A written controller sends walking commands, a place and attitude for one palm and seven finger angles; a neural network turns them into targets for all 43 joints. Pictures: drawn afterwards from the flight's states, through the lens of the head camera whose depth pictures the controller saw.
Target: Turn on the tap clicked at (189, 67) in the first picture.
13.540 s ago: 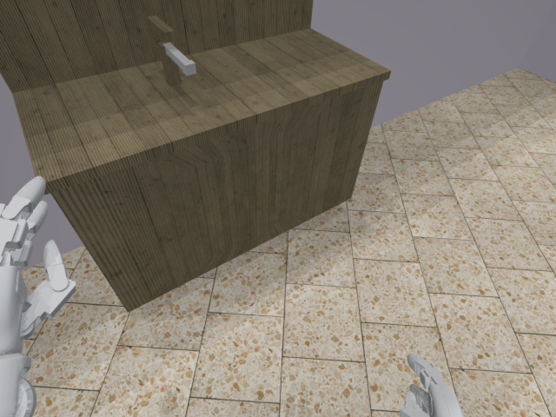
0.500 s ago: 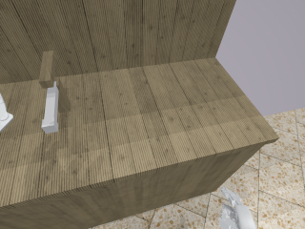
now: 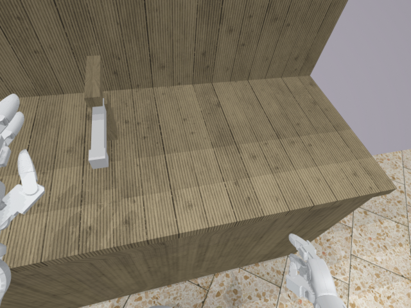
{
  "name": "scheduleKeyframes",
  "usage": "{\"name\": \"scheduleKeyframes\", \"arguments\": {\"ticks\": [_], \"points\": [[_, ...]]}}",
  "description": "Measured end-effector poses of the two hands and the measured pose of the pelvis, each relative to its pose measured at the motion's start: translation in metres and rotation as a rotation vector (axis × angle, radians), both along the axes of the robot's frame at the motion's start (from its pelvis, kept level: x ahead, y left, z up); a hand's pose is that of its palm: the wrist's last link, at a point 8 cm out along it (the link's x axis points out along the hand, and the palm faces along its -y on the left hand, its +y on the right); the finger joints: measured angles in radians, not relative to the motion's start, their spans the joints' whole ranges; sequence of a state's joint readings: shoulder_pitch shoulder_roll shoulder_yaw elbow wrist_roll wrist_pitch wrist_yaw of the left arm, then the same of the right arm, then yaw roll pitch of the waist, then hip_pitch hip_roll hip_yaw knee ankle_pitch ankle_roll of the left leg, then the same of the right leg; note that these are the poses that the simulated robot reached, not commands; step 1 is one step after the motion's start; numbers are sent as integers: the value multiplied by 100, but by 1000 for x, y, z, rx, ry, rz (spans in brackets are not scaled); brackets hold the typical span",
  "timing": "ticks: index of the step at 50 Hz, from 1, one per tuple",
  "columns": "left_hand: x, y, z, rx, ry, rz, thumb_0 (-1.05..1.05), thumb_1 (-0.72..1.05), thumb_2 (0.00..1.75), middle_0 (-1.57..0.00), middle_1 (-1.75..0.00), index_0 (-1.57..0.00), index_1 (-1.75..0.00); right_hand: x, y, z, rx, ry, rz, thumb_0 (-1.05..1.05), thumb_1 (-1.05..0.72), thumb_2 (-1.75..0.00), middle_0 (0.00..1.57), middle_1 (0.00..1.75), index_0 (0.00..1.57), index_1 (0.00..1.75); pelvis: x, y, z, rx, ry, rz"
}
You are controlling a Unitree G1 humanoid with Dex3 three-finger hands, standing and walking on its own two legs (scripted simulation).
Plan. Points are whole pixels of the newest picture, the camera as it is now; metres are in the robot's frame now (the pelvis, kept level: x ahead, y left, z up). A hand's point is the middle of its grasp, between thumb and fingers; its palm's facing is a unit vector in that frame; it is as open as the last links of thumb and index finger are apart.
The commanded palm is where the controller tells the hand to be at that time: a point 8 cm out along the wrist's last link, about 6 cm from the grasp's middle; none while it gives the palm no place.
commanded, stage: come to a stop and stand still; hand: left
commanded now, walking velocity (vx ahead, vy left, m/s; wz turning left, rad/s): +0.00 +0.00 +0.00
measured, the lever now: (98, 158) +0.34 +0.24 +0.08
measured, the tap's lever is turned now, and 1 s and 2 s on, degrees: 0 0 0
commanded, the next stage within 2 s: look again from close up in 0.26 s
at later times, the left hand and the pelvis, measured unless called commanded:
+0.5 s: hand (62, 199) +0.22 +0.22 +0.16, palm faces +0.32 -0.88 -0.36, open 7.4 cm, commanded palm +0.16 +0.26 +0.18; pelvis -0.01 -0.01 +0.00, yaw -1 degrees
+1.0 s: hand (76, 200) +0.22 +0.20 +0.17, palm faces +0.33 -0.88 -0.33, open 7.4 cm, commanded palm +0.16 +0.24 +0.18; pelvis -0.01 -0.03 +0.01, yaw -2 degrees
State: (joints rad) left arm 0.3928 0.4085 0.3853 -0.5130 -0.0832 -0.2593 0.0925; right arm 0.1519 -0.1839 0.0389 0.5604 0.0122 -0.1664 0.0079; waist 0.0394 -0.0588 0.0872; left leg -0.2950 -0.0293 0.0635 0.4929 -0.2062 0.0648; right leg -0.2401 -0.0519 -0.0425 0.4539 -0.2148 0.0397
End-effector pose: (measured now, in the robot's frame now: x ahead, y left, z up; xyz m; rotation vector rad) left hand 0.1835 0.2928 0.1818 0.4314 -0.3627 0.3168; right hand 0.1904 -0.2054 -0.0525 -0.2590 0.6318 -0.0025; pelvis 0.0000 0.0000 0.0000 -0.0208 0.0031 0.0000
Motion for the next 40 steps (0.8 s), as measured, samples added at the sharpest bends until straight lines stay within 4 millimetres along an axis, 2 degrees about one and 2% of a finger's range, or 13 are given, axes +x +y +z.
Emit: {"name": "scheduleKeyframes", "arguments": {"ticks": [4,9,24,31,40], "points": [[-3,1,-2,-7,17,8,2,89,90,-20,-30,-21,-30,-2,7,2,15,-16,4,2,-90,-90,20,30,20,30,-5,1,1,0,-5,-3],[-6,-4,-4,-17,39,11,2,89,90,-20,-30,-21,-30,-10,5,1,15,-7,-7,2,-90,-90,20,30,20,30,-8,-1,2,-2,-12,-8],[-5,-26,-6,-18,77,-24,2,89,90,-20,-30,-21,-30,-40,-37,0,-25,21,-114,2,-90,-90,20,30,20,30,-9,-13,3,-4,-28,-20],[-5,-33,-6,-17,91,-27,2,89,90,-21,-30,-21,-30,-43,-47,0,-24,12,-137,2,-91,-90,20,30,20,30,-7,-18,4,-4,-31,-24],[-7,-38,-8,-34,102,-16,2,89,90,-21,-30,-21,-30,-38,-46,0,-8,-5,-127,2,-91,-90,20,30,20,30,-7,-22,4,-3,-36,-28]]}}
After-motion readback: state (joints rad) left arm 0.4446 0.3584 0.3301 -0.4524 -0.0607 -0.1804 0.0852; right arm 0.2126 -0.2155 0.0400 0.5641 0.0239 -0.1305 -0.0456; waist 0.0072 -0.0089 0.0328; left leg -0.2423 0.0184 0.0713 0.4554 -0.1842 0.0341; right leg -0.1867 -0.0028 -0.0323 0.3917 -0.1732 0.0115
